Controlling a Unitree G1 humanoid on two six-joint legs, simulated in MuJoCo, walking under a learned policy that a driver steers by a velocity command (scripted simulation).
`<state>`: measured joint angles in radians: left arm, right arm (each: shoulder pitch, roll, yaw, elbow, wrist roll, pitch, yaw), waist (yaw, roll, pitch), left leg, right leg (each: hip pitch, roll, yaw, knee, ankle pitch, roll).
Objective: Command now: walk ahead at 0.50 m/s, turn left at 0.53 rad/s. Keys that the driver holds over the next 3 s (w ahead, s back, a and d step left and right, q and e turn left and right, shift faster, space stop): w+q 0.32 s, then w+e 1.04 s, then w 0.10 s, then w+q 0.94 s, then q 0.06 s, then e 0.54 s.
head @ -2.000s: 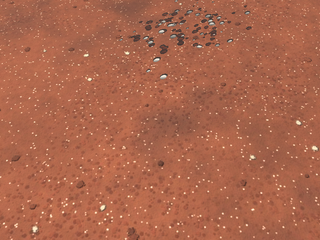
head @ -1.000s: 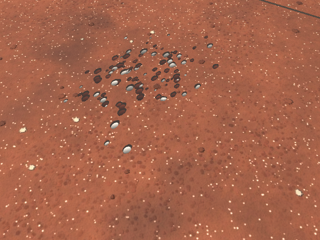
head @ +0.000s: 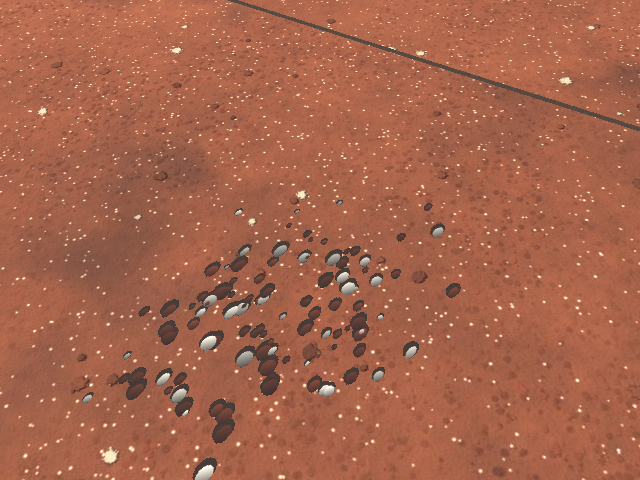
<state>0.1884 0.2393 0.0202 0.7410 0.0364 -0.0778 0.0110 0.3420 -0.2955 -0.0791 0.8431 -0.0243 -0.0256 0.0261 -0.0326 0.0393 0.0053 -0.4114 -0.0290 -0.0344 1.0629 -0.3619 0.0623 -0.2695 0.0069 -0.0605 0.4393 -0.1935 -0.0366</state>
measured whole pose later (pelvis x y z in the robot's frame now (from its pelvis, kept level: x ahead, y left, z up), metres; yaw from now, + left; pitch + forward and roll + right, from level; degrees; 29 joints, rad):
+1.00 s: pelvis +0.51 +0.09 -0.03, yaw -1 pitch +0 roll +0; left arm 0.13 0.25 0.05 0.80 0.03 -0.03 -0.03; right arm 0.37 -0.22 -0.03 0.94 -0.02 -0.06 -0.02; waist -0.01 0.01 0.06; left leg -0.14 0.03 0.15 1.06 -0.46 0.03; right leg -0.42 0.09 -0.11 0.63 -0.22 -0.17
